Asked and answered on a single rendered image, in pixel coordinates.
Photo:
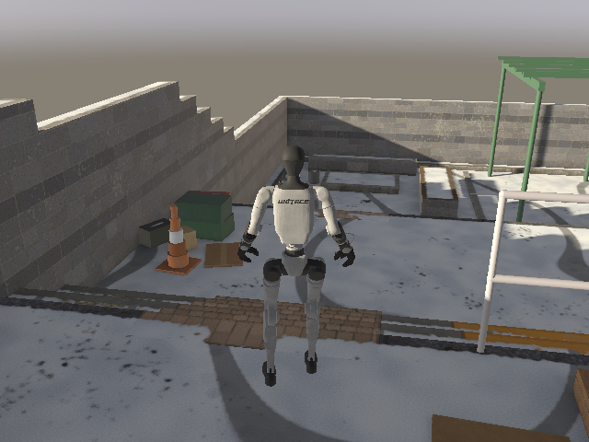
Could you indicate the right robot forearm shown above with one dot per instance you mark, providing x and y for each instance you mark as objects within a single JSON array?
[{"x": 342, "y": 241}]

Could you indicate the humanoid robot torso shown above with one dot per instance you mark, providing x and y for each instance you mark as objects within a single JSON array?
[{"x": 294, "y": 220}]

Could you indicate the left robot upper arm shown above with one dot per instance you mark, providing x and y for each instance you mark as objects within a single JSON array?
[{"x": 264, "y": 195}]

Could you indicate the robot right foot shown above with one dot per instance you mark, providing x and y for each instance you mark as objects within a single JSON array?
[{"x": 311, "y": 366}]

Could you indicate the right robot upper arm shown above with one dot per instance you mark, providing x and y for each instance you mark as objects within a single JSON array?
[{"x": 322, "y": 194}]

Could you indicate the left robot forearm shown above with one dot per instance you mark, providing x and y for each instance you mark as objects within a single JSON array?
[{"x": 247, "y": 239}]

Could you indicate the right robot hand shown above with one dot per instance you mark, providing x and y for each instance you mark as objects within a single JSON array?
[{"x": 349, "y": 255}]

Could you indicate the left robot hand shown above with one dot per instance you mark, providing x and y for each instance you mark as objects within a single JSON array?
[{"x": 243, "y": 257}]

